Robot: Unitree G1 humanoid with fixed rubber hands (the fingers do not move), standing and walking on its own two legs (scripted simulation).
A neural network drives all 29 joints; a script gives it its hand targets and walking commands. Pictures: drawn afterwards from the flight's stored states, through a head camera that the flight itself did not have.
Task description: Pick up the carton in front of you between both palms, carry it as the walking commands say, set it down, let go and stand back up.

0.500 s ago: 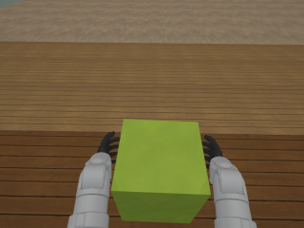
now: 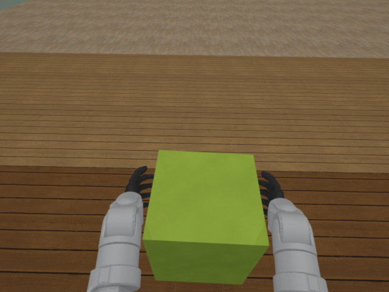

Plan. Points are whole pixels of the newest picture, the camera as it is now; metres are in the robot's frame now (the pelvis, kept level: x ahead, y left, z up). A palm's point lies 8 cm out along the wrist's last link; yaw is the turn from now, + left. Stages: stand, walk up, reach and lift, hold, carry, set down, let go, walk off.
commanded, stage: hold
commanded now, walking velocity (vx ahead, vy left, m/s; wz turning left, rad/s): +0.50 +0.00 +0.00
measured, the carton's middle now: (202, 220) +0.29 +0.00 -0.01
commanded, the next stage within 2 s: carry in 0.02 s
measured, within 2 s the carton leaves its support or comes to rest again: neither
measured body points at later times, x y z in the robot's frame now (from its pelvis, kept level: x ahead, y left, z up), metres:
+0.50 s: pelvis +0.15 -0.01 -0.01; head +0.11 -0.02 +0.43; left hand +0.42 +0.12 +0.09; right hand +0.39 -0.18 +0.08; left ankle +0.04 +0.11 -0.73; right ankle +0.18 -0.10 -0.75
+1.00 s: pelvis +0.44 +0.03 -0.01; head +0.42 +0.03 +0.44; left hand +0.70 +0.15 +0.07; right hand +0.65 -0.15 +0.06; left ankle +0.47 +0.10 -0.74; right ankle +0.33 -0.10 -0.65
